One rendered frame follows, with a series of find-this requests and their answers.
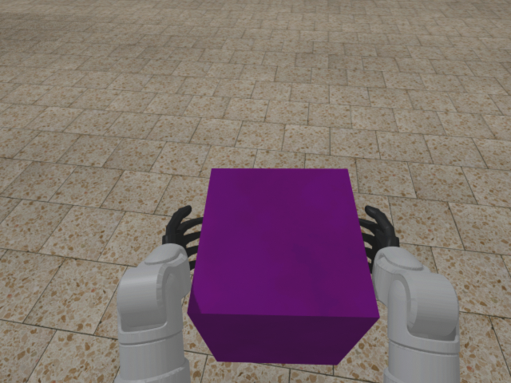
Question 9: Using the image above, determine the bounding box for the right robot forearm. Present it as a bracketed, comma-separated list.
[372, 247, 460, 383]

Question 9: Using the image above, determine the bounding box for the carton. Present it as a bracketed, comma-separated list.
[187, 168, 380, 365]

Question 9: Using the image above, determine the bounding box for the right robot hand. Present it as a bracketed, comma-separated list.
[358, 205, 400, 274]

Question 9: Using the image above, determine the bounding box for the left robot hand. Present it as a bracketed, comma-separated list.
[162, 205, 203, 270]

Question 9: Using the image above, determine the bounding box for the left robot forearm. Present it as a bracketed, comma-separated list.
[114, 243, 192, 383]

